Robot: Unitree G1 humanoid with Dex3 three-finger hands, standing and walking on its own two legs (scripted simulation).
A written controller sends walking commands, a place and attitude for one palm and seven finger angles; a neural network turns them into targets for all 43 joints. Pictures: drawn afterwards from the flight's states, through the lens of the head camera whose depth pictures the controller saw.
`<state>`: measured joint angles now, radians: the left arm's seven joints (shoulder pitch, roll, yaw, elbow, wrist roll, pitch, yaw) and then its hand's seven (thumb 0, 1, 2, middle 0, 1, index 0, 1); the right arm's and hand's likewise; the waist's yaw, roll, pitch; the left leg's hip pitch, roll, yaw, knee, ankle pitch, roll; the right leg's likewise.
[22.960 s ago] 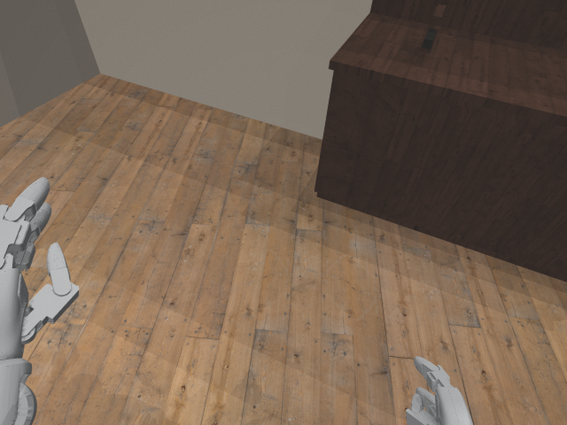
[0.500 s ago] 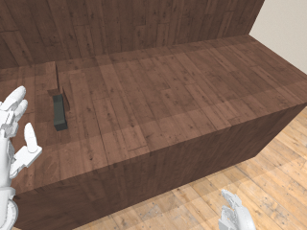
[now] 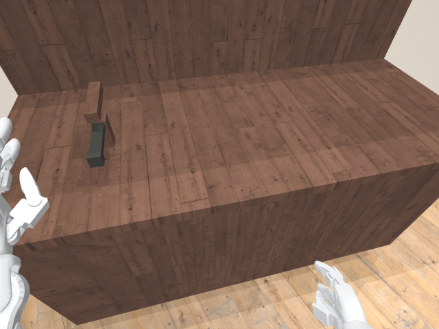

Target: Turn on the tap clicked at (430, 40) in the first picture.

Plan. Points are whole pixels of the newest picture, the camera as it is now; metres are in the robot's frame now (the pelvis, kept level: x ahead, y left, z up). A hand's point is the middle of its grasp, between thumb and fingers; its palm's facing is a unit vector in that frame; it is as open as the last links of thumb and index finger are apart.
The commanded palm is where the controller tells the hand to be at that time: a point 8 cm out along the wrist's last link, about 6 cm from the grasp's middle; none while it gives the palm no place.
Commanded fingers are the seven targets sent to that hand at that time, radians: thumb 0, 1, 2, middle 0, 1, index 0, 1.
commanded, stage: turn the palm inward beside the body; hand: left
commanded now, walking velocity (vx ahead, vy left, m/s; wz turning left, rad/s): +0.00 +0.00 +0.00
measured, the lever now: (95, 158) +0.40 +0.33 +0.07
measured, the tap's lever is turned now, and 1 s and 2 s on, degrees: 0 0 0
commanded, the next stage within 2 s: reach beside the lever's end, fingers flat in 1.74 s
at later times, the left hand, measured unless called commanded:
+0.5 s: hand (80, 210) +0.23 +0.24 +0.15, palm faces +0.51 -0.82 -0.25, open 7.4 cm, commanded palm +0.17 +0.28 +0.17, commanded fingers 0.00 0.90 0.90 -0.20 -0.30 -0.20 -0.30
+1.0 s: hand (68, 235) +0.19 +0.25 +0.14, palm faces +0.51 -0.85 -0.14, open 7.5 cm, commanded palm +0.14 +0.29 +0.15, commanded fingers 0.00 0.90 0.90 -0.20 -0.30 -0.20 -0.30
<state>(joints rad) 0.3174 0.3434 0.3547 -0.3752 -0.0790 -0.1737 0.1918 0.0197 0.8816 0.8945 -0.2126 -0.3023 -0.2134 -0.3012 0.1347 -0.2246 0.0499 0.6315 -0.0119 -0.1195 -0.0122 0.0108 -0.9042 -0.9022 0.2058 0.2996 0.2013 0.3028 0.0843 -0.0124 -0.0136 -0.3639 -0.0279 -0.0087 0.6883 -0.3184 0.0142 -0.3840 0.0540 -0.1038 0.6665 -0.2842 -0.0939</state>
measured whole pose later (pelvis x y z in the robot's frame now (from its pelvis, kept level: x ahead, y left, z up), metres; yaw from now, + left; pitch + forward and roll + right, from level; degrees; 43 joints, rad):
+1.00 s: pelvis +0.01 +0.01 +0.00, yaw +2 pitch +1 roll +0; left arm 0.52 0.22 0.20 -0.46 -0.20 -0.03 0.21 0.02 0.89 0.90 -0.20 -0.30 -0.20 -0.30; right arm 0.18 -0.23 0.06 0.64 0.03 -0.24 -0.07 0.01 -0.90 -0.90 0.21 0.30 0.20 0.30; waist 0.08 0.05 -0.07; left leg -0.40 -0.04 -0.03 0.72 -0.34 0.02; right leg -0.40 0.03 -0.13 0.69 -0.32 -0.09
